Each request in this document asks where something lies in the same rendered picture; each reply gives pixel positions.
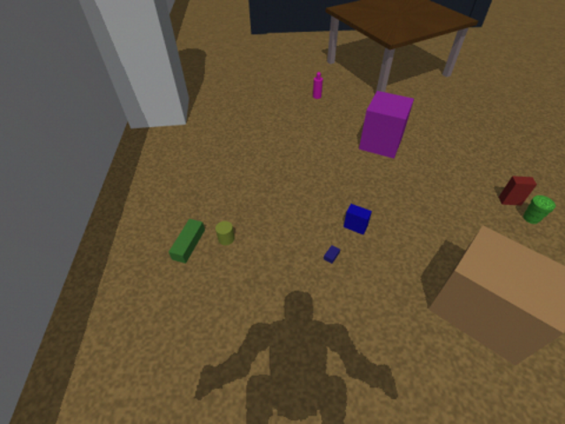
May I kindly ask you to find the sofa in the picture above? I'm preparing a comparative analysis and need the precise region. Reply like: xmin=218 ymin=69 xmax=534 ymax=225
xmin=249 ymin=0 xmax=492 ymax=34

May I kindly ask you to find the coffee table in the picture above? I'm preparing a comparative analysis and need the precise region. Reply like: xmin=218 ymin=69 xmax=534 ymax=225
xmin=326 ymin=0 xmax=478 ymax=92

